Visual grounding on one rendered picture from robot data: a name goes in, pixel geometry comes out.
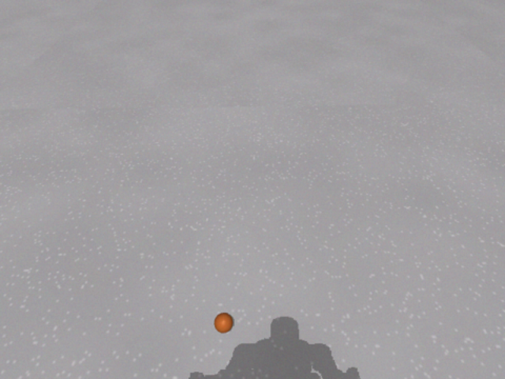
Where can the ball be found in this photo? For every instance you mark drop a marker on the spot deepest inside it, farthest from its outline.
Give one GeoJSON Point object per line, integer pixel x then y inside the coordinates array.
{"type": "Point", "coordinates": [223, 322]}

